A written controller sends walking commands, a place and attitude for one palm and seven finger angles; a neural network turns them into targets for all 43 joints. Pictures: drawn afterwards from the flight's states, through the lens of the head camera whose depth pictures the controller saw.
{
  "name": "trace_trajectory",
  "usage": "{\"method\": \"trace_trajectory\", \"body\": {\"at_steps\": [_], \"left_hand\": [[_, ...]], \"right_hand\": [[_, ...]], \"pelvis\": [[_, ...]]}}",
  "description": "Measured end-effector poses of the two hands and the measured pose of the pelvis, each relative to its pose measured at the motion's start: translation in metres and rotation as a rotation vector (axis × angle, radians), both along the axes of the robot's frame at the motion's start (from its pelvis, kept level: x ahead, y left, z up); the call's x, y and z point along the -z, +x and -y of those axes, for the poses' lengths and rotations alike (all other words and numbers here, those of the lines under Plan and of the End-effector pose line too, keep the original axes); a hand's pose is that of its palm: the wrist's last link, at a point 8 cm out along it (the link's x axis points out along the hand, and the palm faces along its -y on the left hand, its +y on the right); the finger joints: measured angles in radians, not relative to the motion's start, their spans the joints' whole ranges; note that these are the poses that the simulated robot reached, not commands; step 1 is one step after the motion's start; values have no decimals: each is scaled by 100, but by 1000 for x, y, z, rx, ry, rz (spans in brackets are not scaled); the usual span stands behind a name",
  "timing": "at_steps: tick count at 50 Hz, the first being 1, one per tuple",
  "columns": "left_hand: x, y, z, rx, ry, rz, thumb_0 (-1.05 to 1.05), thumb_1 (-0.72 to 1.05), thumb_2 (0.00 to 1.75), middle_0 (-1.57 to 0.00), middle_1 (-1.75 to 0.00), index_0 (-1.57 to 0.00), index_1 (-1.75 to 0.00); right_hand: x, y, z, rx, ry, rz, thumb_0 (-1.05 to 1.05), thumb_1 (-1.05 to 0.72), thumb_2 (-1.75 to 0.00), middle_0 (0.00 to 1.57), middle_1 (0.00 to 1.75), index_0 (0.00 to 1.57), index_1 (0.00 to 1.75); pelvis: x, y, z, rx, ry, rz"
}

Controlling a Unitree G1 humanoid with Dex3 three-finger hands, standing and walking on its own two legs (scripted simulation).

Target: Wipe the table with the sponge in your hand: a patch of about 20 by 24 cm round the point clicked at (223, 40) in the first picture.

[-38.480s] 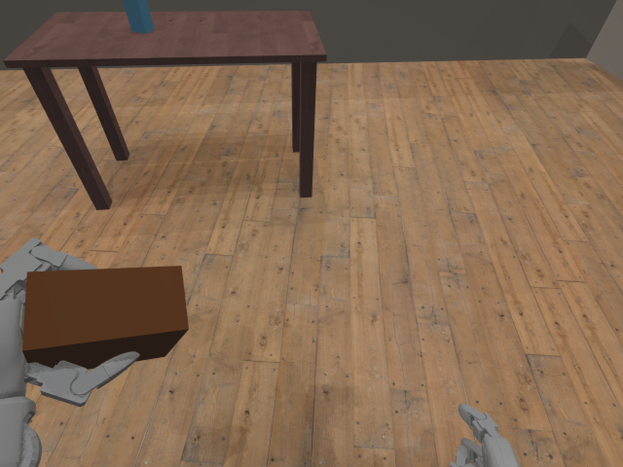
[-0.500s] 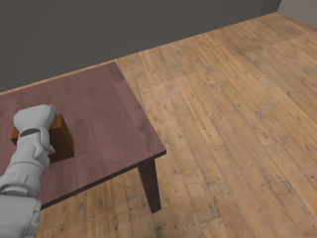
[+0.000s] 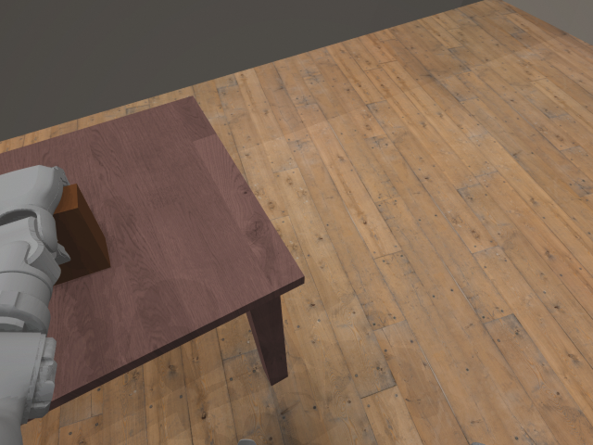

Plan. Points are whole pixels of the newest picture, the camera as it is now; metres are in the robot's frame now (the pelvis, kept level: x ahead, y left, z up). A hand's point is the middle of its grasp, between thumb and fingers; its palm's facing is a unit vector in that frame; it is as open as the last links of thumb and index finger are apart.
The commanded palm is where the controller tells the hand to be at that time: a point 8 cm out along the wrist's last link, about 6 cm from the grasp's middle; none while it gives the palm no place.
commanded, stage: wipe forward along the third lane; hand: left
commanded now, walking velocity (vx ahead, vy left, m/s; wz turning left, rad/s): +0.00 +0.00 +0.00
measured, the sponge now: (57, 248) +0.40 +0.36 +0.01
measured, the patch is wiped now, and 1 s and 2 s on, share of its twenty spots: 0.90 1.00 1.00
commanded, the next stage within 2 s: wipe back along the third lane in 0.02 s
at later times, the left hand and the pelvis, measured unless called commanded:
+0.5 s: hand (40, 217) +0.43 +0.36 +0.06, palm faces -0.05 +0.00 -1.00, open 10.4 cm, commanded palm +0.39 +0.33 +0.08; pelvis +0.02 +0.06 +0.01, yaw +0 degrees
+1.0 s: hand (48, 239) +0.39 +0.34 +0.06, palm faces +0.04 -0.02 -1.00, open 10.4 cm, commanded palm +0.34 +0.30 +0.08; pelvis +0.04 +0.09 +0.02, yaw +2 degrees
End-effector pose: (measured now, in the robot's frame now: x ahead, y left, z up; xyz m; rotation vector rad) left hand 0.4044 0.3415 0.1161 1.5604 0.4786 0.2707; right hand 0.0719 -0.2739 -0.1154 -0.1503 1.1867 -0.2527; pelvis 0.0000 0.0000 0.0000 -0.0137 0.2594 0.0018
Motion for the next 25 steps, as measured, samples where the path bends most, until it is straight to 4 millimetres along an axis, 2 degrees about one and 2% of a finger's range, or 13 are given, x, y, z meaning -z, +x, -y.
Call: {"method": "trace_trajectory", "body": {"at_steps": [9,15,20,25], "left_hand": [[0,17,-12,27,4,-4,1,-56,104,-70,-129,-75,-129],[4,15,-15,55,1,22,1,-56,104,-70,-129,-75,-129],[5,9,-17,59,-9,63,1,-56,104,-70,-130,-74,-129],[5,6,-15,64,0,85,2,-55,104,-69,-130,-73,-130]], "right_hand": [[-2,-14,-15,17,-17,-43,1,-91,-90,20,30,20,29],[-3,-19,-35,39,3,-66,1,-91,-90,20,30,20,29],[-5,-8,-55,30,26,-58,1,-91,-90,20,30,20,29],[-9,18,-77,0,46,-17,1,-91,-90,20,30,20,29]], "pelvis": [[0,2,-17,3,-15,-21],[-4,8,-32,9,-20,-13],[-8,13,-46,0,-24,8],[-11,18,-59,-9,-26,29]]}}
